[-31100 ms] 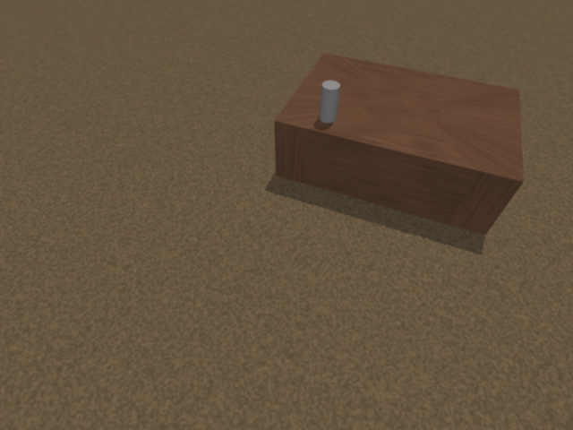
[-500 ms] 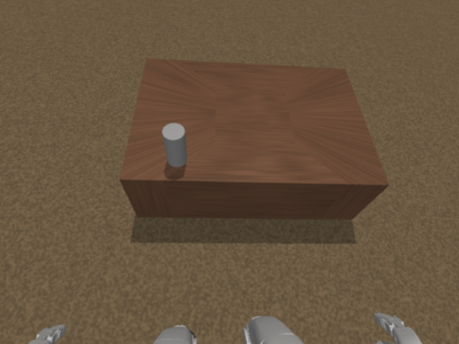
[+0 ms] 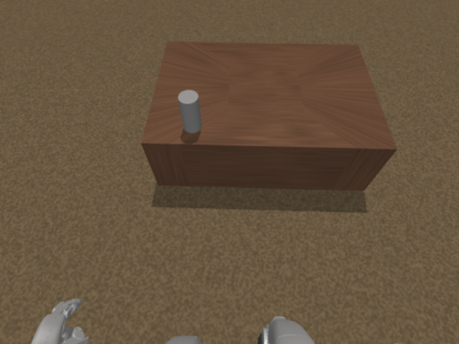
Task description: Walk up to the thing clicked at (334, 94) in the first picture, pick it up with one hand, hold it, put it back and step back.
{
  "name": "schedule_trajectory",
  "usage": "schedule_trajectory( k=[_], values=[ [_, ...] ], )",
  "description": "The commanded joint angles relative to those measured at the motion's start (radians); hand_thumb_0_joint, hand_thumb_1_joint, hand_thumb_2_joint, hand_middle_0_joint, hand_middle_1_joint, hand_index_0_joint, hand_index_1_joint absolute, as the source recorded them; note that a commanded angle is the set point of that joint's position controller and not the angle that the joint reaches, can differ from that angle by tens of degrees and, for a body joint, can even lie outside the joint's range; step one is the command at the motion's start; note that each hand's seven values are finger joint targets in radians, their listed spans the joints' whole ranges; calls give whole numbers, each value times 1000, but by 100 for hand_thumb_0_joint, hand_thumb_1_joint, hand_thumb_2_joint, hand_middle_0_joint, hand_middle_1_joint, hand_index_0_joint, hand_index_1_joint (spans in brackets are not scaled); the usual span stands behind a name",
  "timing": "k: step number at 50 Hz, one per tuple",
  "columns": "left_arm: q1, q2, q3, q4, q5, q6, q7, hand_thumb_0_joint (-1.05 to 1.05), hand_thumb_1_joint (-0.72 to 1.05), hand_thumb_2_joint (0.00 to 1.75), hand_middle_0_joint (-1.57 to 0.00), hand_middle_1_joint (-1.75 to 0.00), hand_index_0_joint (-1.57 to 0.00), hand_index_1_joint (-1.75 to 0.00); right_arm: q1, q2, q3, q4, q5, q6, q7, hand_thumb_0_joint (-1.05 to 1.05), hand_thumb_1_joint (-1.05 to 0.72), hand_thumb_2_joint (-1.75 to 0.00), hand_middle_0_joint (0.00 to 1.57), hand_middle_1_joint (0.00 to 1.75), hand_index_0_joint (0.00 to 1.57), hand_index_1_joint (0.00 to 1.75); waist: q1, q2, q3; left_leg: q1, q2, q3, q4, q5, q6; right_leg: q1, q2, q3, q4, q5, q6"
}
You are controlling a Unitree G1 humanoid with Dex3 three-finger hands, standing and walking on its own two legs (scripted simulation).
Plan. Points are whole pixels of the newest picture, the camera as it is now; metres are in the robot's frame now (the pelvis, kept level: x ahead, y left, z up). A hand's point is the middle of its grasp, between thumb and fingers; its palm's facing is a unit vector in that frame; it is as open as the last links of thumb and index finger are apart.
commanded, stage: step back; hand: left
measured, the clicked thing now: (190, 112) +0.92 +0.16 -0.34
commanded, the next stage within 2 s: stand in 1.50 s
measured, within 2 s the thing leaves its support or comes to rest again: neither
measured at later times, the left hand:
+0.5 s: hand out of the picture -0.11 +0.24 -0.12, palm faces -0.03 -0.90 -0.44, open 7.4 cm
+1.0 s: hand out of the picture -0.14 +0.24 -0.13, palm faces +0.04 -0.92 -0.38, open 7.4 cm
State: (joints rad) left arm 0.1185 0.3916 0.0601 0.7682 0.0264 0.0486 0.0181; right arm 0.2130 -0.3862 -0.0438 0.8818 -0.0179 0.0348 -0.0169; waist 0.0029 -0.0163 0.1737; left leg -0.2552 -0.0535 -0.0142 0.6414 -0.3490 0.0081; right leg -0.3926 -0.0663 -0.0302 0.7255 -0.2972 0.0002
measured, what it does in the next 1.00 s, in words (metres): walks backwards: right foot, then left foot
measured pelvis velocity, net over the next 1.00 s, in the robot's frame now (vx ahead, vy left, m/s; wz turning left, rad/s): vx -0.19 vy -0.03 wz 0.02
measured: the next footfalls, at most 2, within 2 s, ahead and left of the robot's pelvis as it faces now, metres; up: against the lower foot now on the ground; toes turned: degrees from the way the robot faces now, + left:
right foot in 0.32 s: -0.12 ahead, -0.14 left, +0.00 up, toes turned +0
left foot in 0.62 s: -0.12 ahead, +0.12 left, +0.00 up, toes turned +1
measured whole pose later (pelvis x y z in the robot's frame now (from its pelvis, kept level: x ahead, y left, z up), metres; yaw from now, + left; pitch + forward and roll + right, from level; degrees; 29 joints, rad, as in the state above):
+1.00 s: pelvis -0.19 -0.03 +0.01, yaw +1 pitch -3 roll +0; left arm 0.22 0.35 0.05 0.99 0.04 -0.05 -0.01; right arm 0.21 -0.38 -0.04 1.00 -0.02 0.01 0.02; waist 0.03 0.03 0.06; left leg -0.32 -0.02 -0.07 0.83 -0.49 0.01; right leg -0.26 0.00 -0.03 0.57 -0.28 -0.03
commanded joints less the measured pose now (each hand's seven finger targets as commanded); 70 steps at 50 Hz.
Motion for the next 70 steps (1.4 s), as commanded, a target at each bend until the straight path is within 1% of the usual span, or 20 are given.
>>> schedule_trajectory(
  k=[1,5,10,14,16,17,18,21,26,30,31,33,34,36,42,45,54,58,63,70],
  values=[
    [-30,187,63,-86,-18,3,16,0,90,90,-20,-30,-20,-30,-6,-385,-98,-96,-10,-33,-7,0,-90,-90,20,30,20,30,-36,238,-238,-18,462,-505,-286,535,281,-22,125,91,323,-367,-16],
    [62,190,70,-13,-23,8,13,0,90,90,-20,-30,-20,-30,-119,-259,-60,-110,-15,-35,-19,0,-90,-90,20,30,20,30,45,114,-187,-61,335,-232,-210,567,236,-36,150,204,578,-240,-17],
    [52,169,61,-3,-6,-12,-3,0,90,90,-20,-30,-20,-30,-64,-239,-67,-120,-26,-17,-10,0,-90,-90,20,30,20,30,-15,189,-193,69,301,-205,-182,455,245,-17,110,92,223,-239,28],
    [185,155,57,73,-1,-35,-3,0,90,90,-20,-30,-20,-30,-113,-268,-72,-124,-7,11,-3,0,-90,-90,20,30,20,30,40,210,-308,71,256,-140,-59,370,162,212,102,-6,-316,5,-12],
    [175,272,92,68,27,-49,1,0,90,90,-20,-30,-20,-30,-91,-165,-40,-140,1,11,2,0,-90,-90,20,30,20,30,26,-87,-227,-323,60,-71,147,-46,38,326,-106,376,-365,-47,-90],
    [104,392,119,39,27,-44,3,0,90,90,-20,-30,-20,-30,-148,-170,-51,-151,4,13,-15,0,-90,-90,20,30,20,30,81,-261,-188,-296,-28,-121,367,-263,-10,59,-361,615,-442,-31,-281],
    [52,385,116,14,18,-52,7,0,90,90,-20,-30,-20,-30,-156,-216,-72,-147,4,19,-19,0,-90,-90,20,30,20,30,59,-194,-110,-249,16,-223,524,-252,-23,-102,-403,652,-475,-65,-322],
    [-53,254,82,9,25,-62,16,0,90,90,-20,-30,-20,-30,-56,-198,-59,-81,11,6,-12,0,-90,-90,20,30,20,30,-23,-73,-123,-228,-34,-158,585,-100,-19,-4,-184,279,-306,143,-209],
    [89,264,92,50,32,-71,3,0,90,90,-20,-30,-20,-30,-95,-193,-57,-71,-18,-15,8,0,-90,-90,20,30,20,30,79,-151,-140,-283,28,-68,221,-158,-33,237,-168,324,-349,-317,-189],
    [42,277,78,59,19,-56,-7,0,90,90,-20,-30,-20,-30,4,-176,-66,13,-11,-38,23,0,-90,-90,20,30,20,30,14,-158,-138,86,18,44,-197,-69,13,28,-154,247,-338,-356,-148],
    [75,227,58,62,21,-51,-9,0,90,90,-20,-30,-20,-30,35,-192,-77,35,-20,-45,21,0,-90,-90,20,30,20,30,1,-68,-149,198,23,-5,-264,-39,27,-46,-112,196,-230,-320,-117],
    [27,173,44,64,-8,-53,-10,0,90,90,-20,-30,-20,-30,16,-331,-93,19,-33,-57,17,0,-90,-90,20,30,20,30,-39,229,-114,58,391,-612,-464,-615,194,-228,56,13,88,-295,-7],
    [-29,243,63,69,6,-59,-11,0,90,90,-20,-30,-20,-30,-36,-334,-97,6,-22,-65,20,0,-90,-90,20,30,20,30,-39,126,-38,-89,410,-609,-484,-588,239,-142,19,109,167,-253,-15],
    [35,193,51,101,-13,-68,-27,0,90,90,-20,-30,-20,-30,-91,-235,-57,9,-26,-82,14,0,-90,-90,20,30,20,30,17,72,-69,-19,283,-361,-394,-289,166,-81,18,108,136,-127,-18],
    [117,172,58,173,4,-92,-20,0,90,90,-20,-30,-20,-30,-91,-197,-49,16,-12,-46,24,0,-90,-90,20,30,20,30,43,132,-108,-180,197,-160,-211,-197,87,319,92,3,-283,-17,-26],
    [139,318,87,174,19,-114,-11,0,90,90,-20,-30,-20,-30,-80,-167,-47,15,-11,-43,14,0,-90,-90,20,30,20,30,63,-137,-81,-287,33,-73,231,-251,5,209,-298,606,-517,-460,-220],
    [-17,224,40,128,1,-99,-14,0,90,90,-20,-30,-20,-30,20,-147,-57,89,-16,-64,23,0,-90,-90,20,30,20,30,-21,-97,-161,100,41,32,-139,47,1,30,-125,171,-282,46,-126],
    [16,177,24,165,-20,-81,-11,0,90,90,-20,-30,-20,-30,-114,-260,-65,57,-13,-76,14,0,-90,-90,20,30,20,30,12,121,-159,-42,357,-360,-336,-60,180,105,39,44,-42,-177,-20],
    [29,211,24,208,-20,-110,-4,0,90,90,-20,-30,-20,-30,-127,-173,-31,82,6,-72,9,0,-90,-90,20,30,20,30,14,83,-237,21,162,-65,-140,429,25,285,-39,135,-227,364,-52],
    [-27,194,9,221,-17,-96,6,0,90,90,-20,-30,-20,-30,-168,-169,-37,107,9,-60,4,0,-90,-90,20,30,20,30,8,29,-254,90,183,-53,-165,465,46,281,-34,103,-236,392,-42]
  ],
)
